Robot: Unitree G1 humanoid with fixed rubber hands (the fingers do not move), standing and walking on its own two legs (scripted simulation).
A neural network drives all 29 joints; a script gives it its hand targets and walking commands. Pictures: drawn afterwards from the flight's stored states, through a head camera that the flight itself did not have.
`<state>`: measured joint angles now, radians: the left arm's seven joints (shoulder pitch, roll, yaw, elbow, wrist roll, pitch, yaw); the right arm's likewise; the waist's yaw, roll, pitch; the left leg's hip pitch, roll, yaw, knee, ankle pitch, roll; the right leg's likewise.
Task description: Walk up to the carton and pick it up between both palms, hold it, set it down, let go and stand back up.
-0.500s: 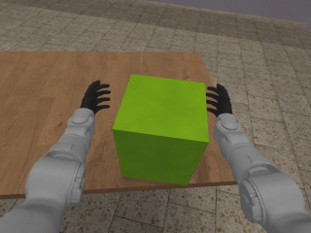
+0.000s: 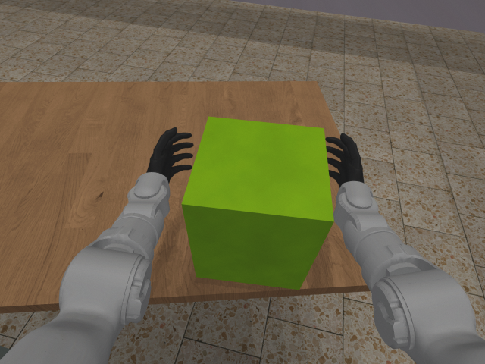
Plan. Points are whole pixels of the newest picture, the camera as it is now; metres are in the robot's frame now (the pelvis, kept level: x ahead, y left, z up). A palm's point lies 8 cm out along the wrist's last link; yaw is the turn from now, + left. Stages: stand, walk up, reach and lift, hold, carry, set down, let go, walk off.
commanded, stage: reach and lift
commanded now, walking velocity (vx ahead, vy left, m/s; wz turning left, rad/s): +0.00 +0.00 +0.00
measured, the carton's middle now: (256, 207) +0.42 -0.04 +0.01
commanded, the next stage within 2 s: none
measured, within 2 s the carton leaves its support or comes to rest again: leaves its support in 1.74 s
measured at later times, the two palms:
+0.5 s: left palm (171, 177) +0.45 +0.11 +0.08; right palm (346, 185) +0.40 -0.19 +0.09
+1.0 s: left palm (170, 181) +0.44 +0.11 +0.08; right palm (347, 189) +0.39 -0.19 +0.09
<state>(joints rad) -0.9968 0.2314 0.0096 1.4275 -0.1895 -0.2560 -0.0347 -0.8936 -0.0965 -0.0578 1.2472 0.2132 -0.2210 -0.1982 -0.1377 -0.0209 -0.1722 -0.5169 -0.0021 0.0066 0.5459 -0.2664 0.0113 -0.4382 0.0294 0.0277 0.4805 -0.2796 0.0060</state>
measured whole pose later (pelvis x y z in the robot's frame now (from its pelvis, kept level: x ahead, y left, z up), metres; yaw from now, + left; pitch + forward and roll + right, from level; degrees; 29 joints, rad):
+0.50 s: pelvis -0.01 +0.00 +0.00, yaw +0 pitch +13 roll -1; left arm -1.02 0.15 0.41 1.42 0.18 -0.29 -0.05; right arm -0.84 0.05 -0.53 1.08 -0.21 -0.24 -0.16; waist -0.12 -0.06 -0.13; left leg -0.50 0.00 0.01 0.50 -0.24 0.01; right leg -0.44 0.03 0.03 0.48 -0.25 0.01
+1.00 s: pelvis -0.01 -0.01 +0.00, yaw +0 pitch +13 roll +0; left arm -1.02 0.17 0.48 1.42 0.20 -0.29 -0.09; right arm -0.82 0.12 -0.60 0.97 -0.31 -0.20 -0.15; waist -0.11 -0.05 -0.11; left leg -0.48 0.00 0.01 0.47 -0.21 0.01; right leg -0.44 0.03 0.02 0.47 -0.25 0.00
